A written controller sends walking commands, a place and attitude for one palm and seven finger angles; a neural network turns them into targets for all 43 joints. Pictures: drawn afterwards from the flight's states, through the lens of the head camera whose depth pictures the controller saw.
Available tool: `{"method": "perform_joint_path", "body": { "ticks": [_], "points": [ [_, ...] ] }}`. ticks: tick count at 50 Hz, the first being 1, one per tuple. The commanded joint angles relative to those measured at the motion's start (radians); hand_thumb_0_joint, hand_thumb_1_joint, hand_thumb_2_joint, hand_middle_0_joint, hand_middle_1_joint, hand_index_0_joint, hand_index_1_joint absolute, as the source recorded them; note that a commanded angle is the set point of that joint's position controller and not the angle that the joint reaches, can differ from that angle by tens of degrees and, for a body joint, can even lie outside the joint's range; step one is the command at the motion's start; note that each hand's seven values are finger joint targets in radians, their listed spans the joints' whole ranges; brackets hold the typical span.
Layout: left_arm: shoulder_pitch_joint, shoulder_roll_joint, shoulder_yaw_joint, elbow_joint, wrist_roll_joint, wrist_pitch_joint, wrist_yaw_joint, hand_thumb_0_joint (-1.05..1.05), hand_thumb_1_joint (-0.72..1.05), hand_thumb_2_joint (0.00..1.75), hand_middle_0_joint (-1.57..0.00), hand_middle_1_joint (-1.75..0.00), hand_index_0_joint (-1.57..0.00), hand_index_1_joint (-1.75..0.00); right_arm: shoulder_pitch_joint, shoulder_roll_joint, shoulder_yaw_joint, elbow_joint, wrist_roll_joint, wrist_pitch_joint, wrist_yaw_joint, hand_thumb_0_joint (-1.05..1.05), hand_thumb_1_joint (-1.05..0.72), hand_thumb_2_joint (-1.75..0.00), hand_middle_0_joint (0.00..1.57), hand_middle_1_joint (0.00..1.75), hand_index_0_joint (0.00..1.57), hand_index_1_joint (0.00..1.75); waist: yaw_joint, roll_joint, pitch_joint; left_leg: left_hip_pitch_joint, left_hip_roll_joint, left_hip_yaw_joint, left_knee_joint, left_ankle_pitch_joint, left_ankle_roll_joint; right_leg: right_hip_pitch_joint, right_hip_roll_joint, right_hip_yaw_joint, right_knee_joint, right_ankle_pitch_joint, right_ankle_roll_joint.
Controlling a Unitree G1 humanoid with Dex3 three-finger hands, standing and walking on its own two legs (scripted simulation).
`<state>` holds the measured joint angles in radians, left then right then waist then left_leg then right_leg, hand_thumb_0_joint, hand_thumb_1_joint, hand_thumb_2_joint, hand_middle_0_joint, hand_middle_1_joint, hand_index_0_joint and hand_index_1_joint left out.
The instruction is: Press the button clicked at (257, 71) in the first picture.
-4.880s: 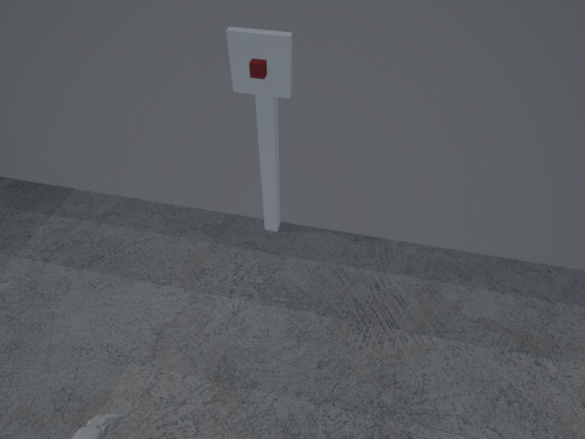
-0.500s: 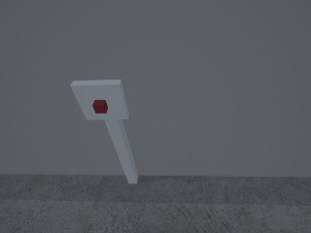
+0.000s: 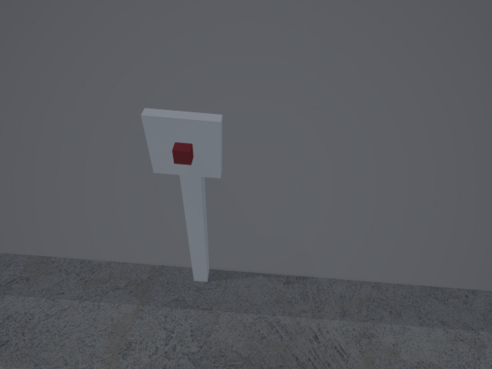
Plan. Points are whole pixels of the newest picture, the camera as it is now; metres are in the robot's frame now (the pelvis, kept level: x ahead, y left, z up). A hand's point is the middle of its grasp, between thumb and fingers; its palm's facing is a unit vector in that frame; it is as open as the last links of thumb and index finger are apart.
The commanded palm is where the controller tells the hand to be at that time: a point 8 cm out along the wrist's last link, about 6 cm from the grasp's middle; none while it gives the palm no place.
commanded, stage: come to a stop and stand still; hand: left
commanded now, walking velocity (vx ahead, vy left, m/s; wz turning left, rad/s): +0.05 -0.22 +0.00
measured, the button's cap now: (183, 152) +0.58 +0.19 +0.00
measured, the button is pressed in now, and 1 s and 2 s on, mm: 0 0 0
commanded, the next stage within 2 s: look again from close up in 0.74 s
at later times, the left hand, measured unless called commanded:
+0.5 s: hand out of the picture +0.08 +0.16 -0.18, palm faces +0.03 -0.98 -0.22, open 7.3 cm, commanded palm none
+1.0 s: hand out of the picture -0.01 +0.15 -0.18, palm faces +0.03 -0.98 -0.20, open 7.4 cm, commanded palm none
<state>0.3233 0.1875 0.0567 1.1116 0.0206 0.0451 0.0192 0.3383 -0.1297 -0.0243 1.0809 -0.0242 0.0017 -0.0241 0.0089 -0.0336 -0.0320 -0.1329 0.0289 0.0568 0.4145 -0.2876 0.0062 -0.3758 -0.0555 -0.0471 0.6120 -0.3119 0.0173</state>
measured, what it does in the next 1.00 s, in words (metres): steps on the spot: right foot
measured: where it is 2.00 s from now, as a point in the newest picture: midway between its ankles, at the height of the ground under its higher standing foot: outside the picture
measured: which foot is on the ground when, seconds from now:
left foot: down 0.00-1.00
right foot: up 0.00-0.28, down 0.30-1.00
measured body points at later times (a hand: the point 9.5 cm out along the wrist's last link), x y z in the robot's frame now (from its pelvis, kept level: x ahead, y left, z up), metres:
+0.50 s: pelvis +0.03 -0.02 +0.00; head +0.05 -0.03 +0.45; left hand +0.08 +0.21 -0.16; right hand -0.02 -0.23 -0.17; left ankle -0.04 +0.11 -0.74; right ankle +0.03 -0.12 -0.74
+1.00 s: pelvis +0.00 -0.01 -0.01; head +0.01 -0.02 +0.44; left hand -0.01 +0.20 -0.16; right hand +0.02 -0.24 -0.17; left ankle -0.03 +0.11 -0.74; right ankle +0.03 -0.12 -0.74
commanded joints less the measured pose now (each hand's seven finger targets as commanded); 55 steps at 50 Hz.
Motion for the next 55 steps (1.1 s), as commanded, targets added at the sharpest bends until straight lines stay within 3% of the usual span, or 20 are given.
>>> {"method": "perform_joint_path", "body": {
  "ticks": [1,6,8,11,13,14,15,16,17,18,19,23,41,42,43,44,45,48,51,55],
  "points": [
    [0.0,0.02,0.002,-0.03,0.007,-0.028,-0.015,0.0,0.9,0.9,-0.2,-0.3,-0.2,-0.3,-0.003,-0.121,-0.006,-0.018,0.002,-0.027,-0.028,0.0,-0.9,-0.9,0.2,0.3,0.2,0.3,0.014,0.208,0.211,-0.153,0.208,-0.221,-0.318,-0.111,0.058,-0.094,0.009,0.046,0.21,0.022,0.005],
    [-0.054,0.033,0.002,-0.04,0.002,-0.027,-0.013,0.0,0.9,0.9,-0.2,-0.3,-0.2,-0.3,0.129,-0.125,-0.012,0.039,-0.002,-0.035,-0.052,0.0,-0.9,-0.9,0.2,0.3,0.2,0.3,-0.037,0.171,0.133,0.111,0.26,-0.155,-0.127,0.709,0.102,-0.16,0.007,0.035,0.216,-0.042,0.025],
    [-0.08,0.012,-0.003,-0.051,-0.005,-0.03,-0.01,0.0,0.9,0.9,-0.2,-0.3,-0.2,-0.3,0.132,-0.124,-0.017,0.052,-0.005,-0.033,-0.054,0.0,-0.9,-0.9,0.2,0.3,0.2,0.3,-0.045,0.192,0.104,0.151,0.258,-0.137,-0.08,0.806,0.121,-0.114,0.005,0.017,0.14,-0.074,0.017],
    [-0.095,0.003,-0.006,-0.052,-0.01,-0.04,-0.008,0.0,0.9,0.9,-0.2,-0.3,-0.2,-0.3,0.111,-0.122,-0.026,0.062,-0.003,-0.026,-0.047,0.0,-0.9,-0.9,0.2,0.3,0.2,0.3,-0.048,0.213,0.083,0.125,0.225,-0.134,-0.041,0.768,0.112,0.002,0.02,-0.012,-0.036,-0.043,0.002],
    [-0.046,0.005,-0.003,-0.028,-0.01,-0.048,-0.006,0.0,0.9,0.9,-0.2,-0.3,-0.2,-0.3,0.104,-0.11,-0.029,0.066,0.005,-0.025,-0.045,0.0,-0.9,-0.9,0.2,0.3,0.2,0.3,-0.022,0.182,0.058,0.06,0.188,-0.115,0.006,0.651,0.072,0.147,0.024,-0.028,-0.2,0.15,-0.006],
    [0.001,0.024,-0.003,-0.011,-0.009,-0.055,-0.001,0.0,0.9,0.9,-0.2,-0.3,-0.2,-0.3,0.106,-0.093,-0.026,0.066,0.011,-0.029,-0.041,0.0,-0.9,-0.9,0.2,0.3,0.2,0.3,-0.006,0.134,0.027,-0.012,0.161,-0.094,0.046,0.548,0.043,0.269,-0.011,0.009,-0.246,0.298,-0.016],
    [0.043,0.059,0.0,0.008,-0.008,-0.064,0.007,0.0,0.9,0.9,-0.2,-0.3,-0.2,-0.3,0.106,-0.058,-0.02,0.058,0.019,-0.032,-0.037,0.0,-0.9,-0.9,0.2,0.3,0.2,0.3,0.001,0.039,-0.029,-0.121,0.122,-0.051,0.082,0.354,0.006,0.418,-0.106,0.099,-0.209,0.529,-0.045],
    [0.037,0.079,-0.003,0.018,-0.011,-0.067,0.015,0.0,0.9,0.9,-0.2,-0.3,-0.2,-0.3,0.091,-0.026,-0.009,0.049,0.024,-0.029,-0.031,0.0,-0.9,-0.9,0.2,0.3,0.2,0.3,-0.006,-0.049,-0.022,-0.182,0.074,-0.023,0.055,0.111,-0.02,0.447,-0.187,0.142,-0.191,0.684,-0.086],
    [0.023,0.085,-0.009,0.019,-0.013,-0.066,0.015,0.0,0.9,0.9,-0.2,-0.3,-0.2,-0.3,0.084,-0.017,-0.008,0.054,0.023,-0.026,-0.029,0.0,-0.9,-0.9,0.2,0.3,0.2,0.3,-0.008,-0.036,0.014,-0.175,0.06,-0.023,0.029,0.014,-0.025,0.403,-0.217,0.131,-0.19,0.678,-0.111],
    [0.012,0.082,-0.008,0.019,-0.012,-0.069,0.018,0.0,0.9,0.9,-0.2,-0.3,-0.2,-0.3,0.093,-0.019,-0.008,0.063,0.018,-0.017,-0.031,0.0,-0.9,-0.9,0.2,0.3,0.2,0.3,-0.015,-0.132,-0.014,-0.123,0.067,-0.019,0.029,0.031,-0.028,0.374,-0.18,0.132,-0.2,0.646,-0.114],
    [-0.01,0.065,-0.015,0.017,-0.015,-0.069,0.019,0.0,0.9,0.9,-0.2,-0.3,-0.2,-0.3,0.098,-0.033,-0.007,0.074,0.016,-0.014,-0.031,0.0,-0.9,-0.9,0.2,0.3,0.2,0.3,-0.02,-0.144,0.003,-0.088,0.072,-0.022,0.011,0.064,-0.028,0.336,-0.159,0.113,-0.214,0.604,-0.106],
    [-0.043,0.035,-0.026,0.01,-0.019,-0.065,0.021,0.0,0.9,0.9,-0.2,-0.3,-0.2,-0.3,0.084,-0.048,-0.001,0.099,0.011,-0.022,-0.031,0.0,-0.9,-0.9,0.2,0.3,0.2,0.3,-0.012,0.033,0.069,-0.032,0.103,-0.055,-0.061,0.321,-0.016,0.283,-0.074,0.045,-0.19,0.518,-0.059],
    [-0.031,0.082,-0.03,0.015,-0.013,-0.073,0.017,0.0,0.9,0.9,-0.2,-0.3,-0.2,-0.3,0.007,-0.114,-0.001,0.064,0.012,-0.013,-0.025,0.0,-0.9,-0.9,0.2,0.3,0.2,0.3,-0.015,0.028,0.102,0.016,0.097,-0.043,-0.1,0.163,-0.013,0.238,-0.065,0.079,-0.305,0.342,-0.053],
    [0.092,0.097,-0.025,0.049,-0.003,-0.095,0.063,0.0,0.9,0.9,-0.2,-0.3,-0.2,-0.3,-0.094,-0.133,-0.003,-0.008,0.019,-0.031,-0.009,0.0,-0.9,-0.9,0.2,0.3,0.2,0.3,0.04,-0.06,0.121,-0.138,0.076,0.029,0.162,0.105,-0.029,0.28,-0.13,0.143,-0.222,0.892,0.017],
    [0.095,0.138,-0.017,0.007,0.0,-0.106,0.057,0.0,0.9,0.9,-0.2,-0.3,-0.2,-0.3,-0.035,-0.079,0.002,-0.056,0.023,-0.018,-0.009,0.0,-0.9,-0.9,0.2,0.3,0.2,0.3,-0.007,-0.053,0.005,-0.159,0.048,-0.042,0.201,-0.135,-0.008,0.352,-0.212,0.206,-0.22,0.894,-0.038],
    [0.059,0.117,-0.027,-0.008,0.002,-0.109,0.048,0.0,0.9,0.9,-0.2,-0.3,-0.2,-0.3,-0.035,-0.079,0.001,-0.056,0.022,-0.017,-0.008,0.0,-0.9,-0.9,0.2,0.3,0.2,0.3,-0.017,0.02,0.003,-0.14,0.046,-0.04,0.194,-0.149,-0.008,0.32,-0.205,0.185,-0.239,0.787,-0.1],
    [0.025,0.111,-0.031,-0.016,0.004,-0.102,0.042,0.0,0.9,0.9,-0.2,-0.3,-0.2,-0.3,-0.002,-0.064,0.004,-0.048,0.025,-0.016,-0.004,0.0,-0.9,-0.9,0.2,0.3,0.2,0.3,-0.037,0.024,-0.02,-0.085,0.049,-0.018,0.152,-0.125,-0.014,0.245,-0.183,0.141,-0.273,0.515,-0.127],
    [-0.037,0.072,-0.037,-0.045,-0.009,-0.081,0.027,0.0,0.9,0.9,-0.2,-0.3,-0.2,-0.3,0.081,-0.086,0.012,-0.036,0.006,-0.021,0.004,0.0,-0.9,-0.9,0.2,0.3,0.2,0.3,-0.057,0.075,0.054,-0.043,0.072,-0.067,0.015,0.003,0.008,0.071,-0.072,0.085,-0.238,-0.032,-0.088],
    [-0.022,0.056,-0.043,-0.047,-0.004,-0.059,0.017,0.0,0.9,0.9,-0.2,-0.3,-0.2,-0.3,0.023,-0.107,0.014,-0.066,0.004,-0.023,0.002,0.0,-0.9,-0.9,0.2,0.3,0.2,0.3,-0.018,0.131,0.17,-0.204,0.103,-0.131,-0.103,-0.107,0.032,0.094,-0.025,0.058,-0.204,-0.07,-0.06],
    [0.029,0.035,-0.052,-0.03,-0.005,-0.059,0.009,0.0,0.9,0.9,-0.2,-0.3,-0.2,-0.3,0.028,-0.119,0.021,-0.069,0.006,-0.029,-0.001,0.0,-0.9,-0.9,0.2,0.3,0.2,0.3,0.004,0.049,0.188,-0.257,0.091,-0.143,-0.156,-0.177,0.042,0.147,-0.021,0.053,-0.181,-0.009,-0.056]
  ]
}}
